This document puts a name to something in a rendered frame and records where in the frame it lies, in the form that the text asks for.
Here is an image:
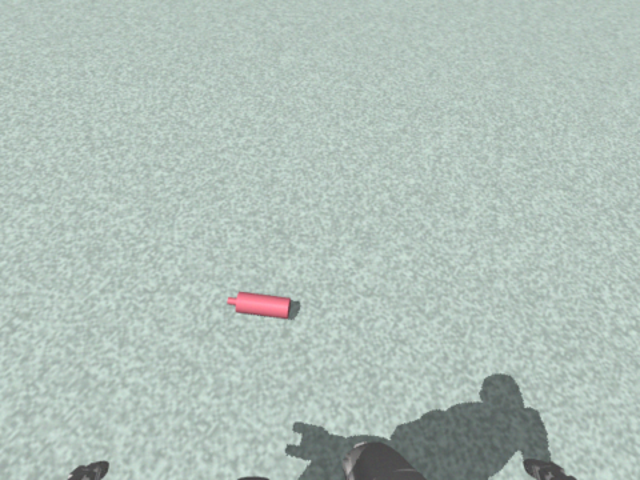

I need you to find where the left robot hand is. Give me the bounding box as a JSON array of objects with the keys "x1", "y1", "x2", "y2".
[{"x1": 68, "y1": 461, "x2": 109, "y2": 480}]

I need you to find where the bottle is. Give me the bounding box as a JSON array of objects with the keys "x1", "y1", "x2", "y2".
[{"x1": 227, "y1": 292, "x2": 291, "y2": 319}]

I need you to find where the right robot hand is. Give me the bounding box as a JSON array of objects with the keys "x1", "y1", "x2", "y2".
[{"x1": 523, "y1": 459, "x2": 577, "y2": 480}]

